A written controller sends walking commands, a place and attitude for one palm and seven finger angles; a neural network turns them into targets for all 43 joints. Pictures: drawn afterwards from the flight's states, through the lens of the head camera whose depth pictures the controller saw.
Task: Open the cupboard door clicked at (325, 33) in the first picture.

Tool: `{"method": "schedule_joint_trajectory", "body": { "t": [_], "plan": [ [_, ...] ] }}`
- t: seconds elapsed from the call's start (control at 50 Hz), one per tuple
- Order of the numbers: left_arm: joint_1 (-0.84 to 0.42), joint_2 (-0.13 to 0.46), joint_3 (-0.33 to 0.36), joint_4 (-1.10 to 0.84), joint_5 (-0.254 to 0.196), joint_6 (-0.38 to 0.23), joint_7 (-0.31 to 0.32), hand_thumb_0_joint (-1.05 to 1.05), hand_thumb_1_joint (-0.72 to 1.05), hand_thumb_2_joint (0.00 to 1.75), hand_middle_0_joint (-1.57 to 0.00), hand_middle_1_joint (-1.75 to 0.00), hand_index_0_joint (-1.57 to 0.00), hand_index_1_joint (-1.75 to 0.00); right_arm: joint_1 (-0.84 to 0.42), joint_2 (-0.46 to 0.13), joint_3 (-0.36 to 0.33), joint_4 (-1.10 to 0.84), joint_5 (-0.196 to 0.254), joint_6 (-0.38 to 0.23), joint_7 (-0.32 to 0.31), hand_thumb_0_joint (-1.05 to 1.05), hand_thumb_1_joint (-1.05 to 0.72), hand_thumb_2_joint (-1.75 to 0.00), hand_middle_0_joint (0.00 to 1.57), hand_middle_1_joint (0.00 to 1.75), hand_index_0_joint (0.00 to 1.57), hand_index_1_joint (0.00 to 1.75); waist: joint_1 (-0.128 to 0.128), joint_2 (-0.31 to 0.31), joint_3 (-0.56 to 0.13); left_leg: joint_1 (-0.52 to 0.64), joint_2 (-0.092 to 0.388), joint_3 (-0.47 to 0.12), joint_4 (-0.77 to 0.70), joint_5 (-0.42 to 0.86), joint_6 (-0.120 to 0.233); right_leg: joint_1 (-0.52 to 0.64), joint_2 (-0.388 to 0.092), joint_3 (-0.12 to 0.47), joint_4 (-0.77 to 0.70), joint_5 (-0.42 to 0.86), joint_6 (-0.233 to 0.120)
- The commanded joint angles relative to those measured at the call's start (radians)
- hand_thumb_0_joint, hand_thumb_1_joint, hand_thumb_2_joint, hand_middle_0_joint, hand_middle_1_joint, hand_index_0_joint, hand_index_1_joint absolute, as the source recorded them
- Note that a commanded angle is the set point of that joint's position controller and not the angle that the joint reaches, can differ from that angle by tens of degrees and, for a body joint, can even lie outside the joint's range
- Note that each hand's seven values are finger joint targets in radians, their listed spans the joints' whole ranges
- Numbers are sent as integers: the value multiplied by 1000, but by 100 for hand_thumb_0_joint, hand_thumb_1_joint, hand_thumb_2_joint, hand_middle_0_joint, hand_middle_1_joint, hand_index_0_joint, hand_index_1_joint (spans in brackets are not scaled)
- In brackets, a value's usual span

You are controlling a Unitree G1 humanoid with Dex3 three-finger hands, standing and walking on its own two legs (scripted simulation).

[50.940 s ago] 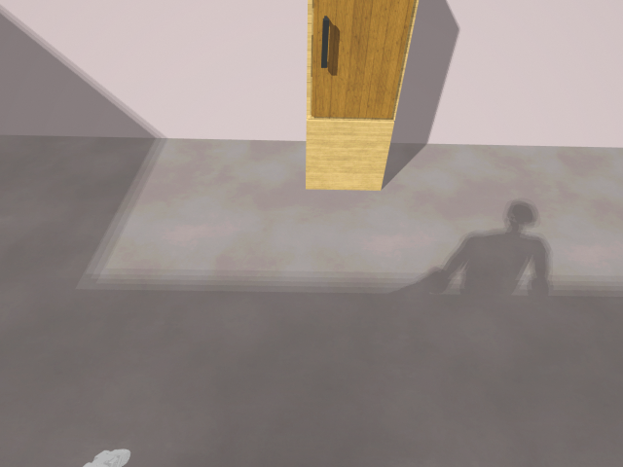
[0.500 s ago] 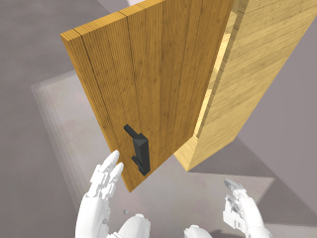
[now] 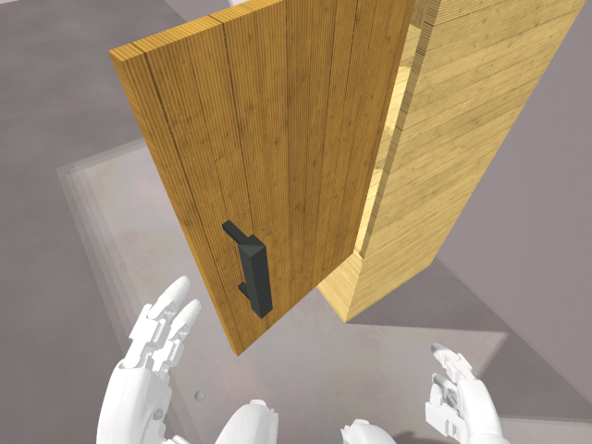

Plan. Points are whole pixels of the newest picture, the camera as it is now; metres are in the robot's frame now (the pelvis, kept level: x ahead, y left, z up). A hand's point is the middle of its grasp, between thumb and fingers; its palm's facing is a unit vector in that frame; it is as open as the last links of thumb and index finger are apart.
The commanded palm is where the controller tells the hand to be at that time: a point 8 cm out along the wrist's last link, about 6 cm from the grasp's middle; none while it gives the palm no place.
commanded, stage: draw the hand back to the body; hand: left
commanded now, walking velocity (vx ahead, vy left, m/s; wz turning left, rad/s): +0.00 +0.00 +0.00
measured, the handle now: (247, 272) +0.32 +0.09 +0.07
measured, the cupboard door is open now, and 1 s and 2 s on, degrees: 100 100 100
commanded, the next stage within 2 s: step back with the hand held close in 1.46 s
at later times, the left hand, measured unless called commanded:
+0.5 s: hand (109, 354) +0.18 +0.18 +0.16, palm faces +0.11 -0.96 -0.26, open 15.6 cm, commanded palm +0.14 +0.24 +0.19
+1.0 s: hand out of the picture +0.22 +0.27 +0.25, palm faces +0.37 -0.84 -0.40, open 10.0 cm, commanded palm +0.17 +0.32 +0.27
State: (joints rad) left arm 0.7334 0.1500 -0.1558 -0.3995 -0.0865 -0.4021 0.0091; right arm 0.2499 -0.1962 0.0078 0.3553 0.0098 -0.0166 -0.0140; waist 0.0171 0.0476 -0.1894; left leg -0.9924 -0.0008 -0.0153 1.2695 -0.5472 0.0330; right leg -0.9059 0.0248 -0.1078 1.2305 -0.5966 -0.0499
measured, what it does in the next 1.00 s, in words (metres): rises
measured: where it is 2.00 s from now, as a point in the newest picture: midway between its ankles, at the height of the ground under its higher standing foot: outside the picture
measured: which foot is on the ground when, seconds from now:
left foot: down 0.00-1.00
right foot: down 0.00-1.00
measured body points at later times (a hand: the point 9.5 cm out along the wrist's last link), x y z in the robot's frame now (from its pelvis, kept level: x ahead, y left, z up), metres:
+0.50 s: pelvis +0.03 +0.00 +0.06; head +0.03 -0.01 +0.51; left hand +0.17 +0.23 +0.18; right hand +0.22 -0.23 +0.00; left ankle +0.04 +0.10 -0.63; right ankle +0.01 -0.10 -0.63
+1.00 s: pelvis +0.04 +0.03 +0.10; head +0.01 +0.02 +0.55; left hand +0.20 +0.31 +0.28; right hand +0.22 -0.18 +0.03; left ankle +0.04 +0.10 -0.63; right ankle +0.01 -0.10 -0.63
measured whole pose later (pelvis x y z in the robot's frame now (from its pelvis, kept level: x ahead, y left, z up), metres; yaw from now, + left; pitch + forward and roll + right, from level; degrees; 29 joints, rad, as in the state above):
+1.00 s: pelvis +0.04 +0.03 +0.10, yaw -1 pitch -1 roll -2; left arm 0.56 0.38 0.27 -0.51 -0.07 -0.03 0.13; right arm 0.25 -0.22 0.07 0.53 0.02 -0.08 -0.08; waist 0.05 0.05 -0.06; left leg -0.26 -0.03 0.03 0.60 -0.33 0.06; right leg -0.18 0.01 -0.04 0.54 -0.34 0.00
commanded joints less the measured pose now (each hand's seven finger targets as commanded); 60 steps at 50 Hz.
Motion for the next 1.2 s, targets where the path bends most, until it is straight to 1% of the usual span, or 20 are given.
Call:
{"method": "schedule_joint_trajectory", "body": {
  "t": [0.0,0.1,0.26,0.36,0.38,0.4,0.46,0.54,0.64,0.72,0.76,0.82,0.84,0.92,0.96,1.02,1.04,1.06,1.14,1.18],
  "plan": [
    [47,78,81,-257,-18,-11,5,0,-50,30,-15,-30,-15,-30,-61,-98,-41,-197,17,-41,-23,0,-90,-90,20,30,20,30,-12,-32,-98,206,-18,-39,-271,110,2,150,13,85,-304,130,22],
    [50,100,174,-218,-88,67,-41,0,-50,30,-15,-30,-15,-30,-65,-105,-36,-184,31,-40,-47,0,-90,-90,20,30,20,30,-14,-99,-50,226,-17,-29,-291,126,3,223,3,116,-392,140,38],
    [44,164,265,-288,-157,48,-115,0,-50,30,-15,-30,-15,-30,-59,-111,-31,-156,36,-79,-59,0,-90,-90,20,30,20,30,-2,11,-51,335,-16,-33,-345,228,1,294,1,103,-421,292,39],
    [58,177,318,-264,-190,78,-153,0,-32,37,-16,-30,-16,-30,-64,-113,-33,-142,48,-91,-59,0,-90,-90,20,30,20,30,2,3,-30,385,-15,-32,-385,274,0,331,5,82,-444,359,42],
    [84,355,367,-317,-38,165,-37,0,-29,39,-16,-30,-16,-30,-47,-121,-47,-158,34,-61,-96,0,-90,-90,20,30,20,30,56,13,-62,422,12,-9,-430,300,-2,379,-36,153,-512,387,28],
    [88,273,324,-350,-27,216,9,0,-26,40,-16,-30,-16,-30,-46,-101,-33,-167,30,-53,-109,0,-90,-90,20,30,20,30,27,12,-32,450,4,-4,-441,314,1,389,-41,143,-536,394,30],
    [102,242,314,-320,4,297,62,0,-15,45,-16,-30,-16,-30,-45,-100,-28,-140,29,-35,-119,0,-90,-90,20,30,20,30,19,-16,11,501,14,-4,-469,358,6,412,-36,108,-555,439,37],
    [14,305,368,-351,19,331,111,0,-1,51,-17,-30,-17,-30,-63,-110,-12,-123,22,-39,-129,0,-90,-90,20,30,20,30,21,-36,21,565,14,-10,-531,355,11,461,-31,97,-613,406,32],
    [-82,322,389,-364,31,340,140,0,17,58,-17,-30,-17,-30,-81,-120,6,-95,23,-67,-128,0,-90,-90,20,30,20,30,24,17,52,650,20,-37,-622,349,7,501,-30,79,-651,357,23],
    [-115,326,421,-351,30,335,146,0,31,64,-18,-30,-18,-30,-92,-122,14,-62,21,-93,-117,0,-90,-90,20,30,20,30,29,38,85,696,28,-58,-690,364,-2,543,-26,73,-679,361,21],
    [-129,331,442,-335,28,332,144,0,37,68,-18,-30,-18,-30,-106,-126,14,-48,19,-101,-110,0,-90,-90,20,30,20,30,34,3,95,714,34,-66,-718,390,-7,573,-23,70,-694,375,21],
    [-164,348,479,-343,25,322,142,0,48,72,-19,-30,-19,-30,-111,-128,15,-24,17,-118,-97,0,-90,-90,20,30,20,30,40,53,101,748,39,-72,-757,438,-19,617,-23,71,-716,399,18],
    [-170,366,505,-319,24,324,142,0,51,74,-19,-30,-19,-30,-121,-132,13,-14,16,-119,-95,0,-90,-90,20,30,20,30,48,34,106,748,41,-71,-766,458,-21,642,-23,70,-727,411,16],
    [-232,380,551,-322,17,314,136,0,65,80,-19,-30,-19,-30,-126,-133,9,10,13,-127,-80,0,-90,-90,20,30,20,30,45,58,125,792,49,-67,-805,516,-36,669,-18,71,-760,443,17],
    [-260,384,572,-305,10,311,134,0,73,82,-19,-30,-19,-30,-139,-138,6,17,11,-128,-77,0,-90,-90,20,30,20,30,45,11,135,795,50,-68,-826,506,-36,693,-15,69,-775,447,16],
    [-303,411,621,-314,5,302,134,0,83,87,-20,-30,-20,-30,-142,-141,0,35,9,-131,-72,0,-90,-90,20,30,20,30,48,45,102,834,49,-58,-843,525,-36,723,-16,75,-796,467,17],
    [-321,428,641,-305,6,300,136,0,87,88,-20,-30,-20,-30,-150,-142,0,46,8,-132,-71,0,-90,-90,20,30,20,30,54,87,105,834,46,-53,-848,531,-37,744,-19,79,-805,473,12],
    [-341,427,646,-310,5,296,136,0,90,90,-20,-30,-20,-30,-150,-141,-1,51,9,-134,-69,0,-90,-90,20,30,20,30,49,81,106,847,48,-55,-854,531,-40,739,-18,78,-808,473,14],
    [-274,327,561,-217,2,302,114,0,90,90,-20,-30,-20,-30,-154,-149,-12,64,8,-125,-53,0,-90,-90,20,30,20,30,45,39,155,856,56,-56,-882,524,-36,740,-17,76,-836,460,18],
    [-282,344,571,-229,0,301,112,0,90,90,-20,-30,-20,-30,-159,-154,-18,61,6,-118,-52,0,-90,-90,20,30,20,30,44,-8,151,854,50,-44,-888,497,-26,749,-15,78,-844,468,22]
  ]
}}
